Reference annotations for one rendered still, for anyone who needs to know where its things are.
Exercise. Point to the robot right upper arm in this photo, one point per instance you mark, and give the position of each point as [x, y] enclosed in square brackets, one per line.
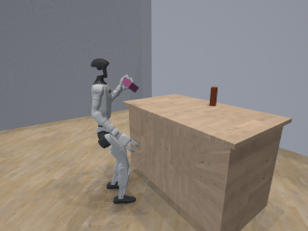
[97, 93]

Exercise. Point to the sponge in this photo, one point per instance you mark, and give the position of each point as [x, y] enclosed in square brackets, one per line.
[130, 85]

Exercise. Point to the table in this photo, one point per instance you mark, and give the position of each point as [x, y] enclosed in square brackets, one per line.
[215, 162]

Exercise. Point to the robot right hand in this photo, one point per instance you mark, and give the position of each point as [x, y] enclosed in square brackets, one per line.
[124, 140]

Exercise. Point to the robot left forearm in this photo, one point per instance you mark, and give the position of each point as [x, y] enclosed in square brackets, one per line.
[117, 92]

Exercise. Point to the robot right thigh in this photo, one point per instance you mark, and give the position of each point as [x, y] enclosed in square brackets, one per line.
[117, 150]

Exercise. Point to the robot left hand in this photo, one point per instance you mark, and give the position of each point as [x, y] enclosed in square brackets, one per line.
[121, 80]

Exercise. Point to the left robot foot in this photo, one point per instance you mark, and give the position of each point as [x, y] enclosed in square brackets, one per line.
[110, 186]

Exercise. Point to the robot right forearm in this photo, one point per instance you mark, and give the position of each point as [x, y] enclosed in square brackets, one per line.
[102, 121]

